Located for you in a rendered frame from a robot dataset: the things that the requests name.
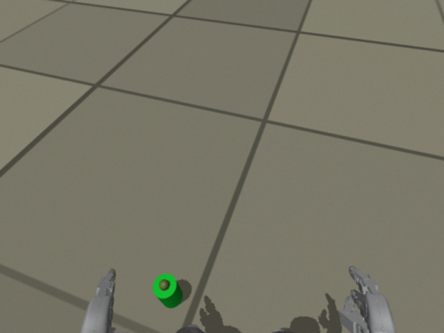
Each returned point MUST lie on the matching left robot hand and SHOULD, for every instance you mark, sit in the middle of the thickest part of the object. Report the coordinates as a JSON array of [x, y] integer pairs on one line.
[[98, 316]]

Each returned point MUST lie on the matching right robot hand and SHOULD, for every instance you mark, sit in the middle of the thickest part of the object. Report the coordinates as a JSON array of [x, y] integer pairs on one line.
[[376, 316]]

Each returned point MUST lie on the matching bottle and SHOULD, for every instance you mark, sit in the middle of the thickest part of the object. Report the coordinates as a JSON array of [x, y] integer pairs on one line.
[[167, 290]]

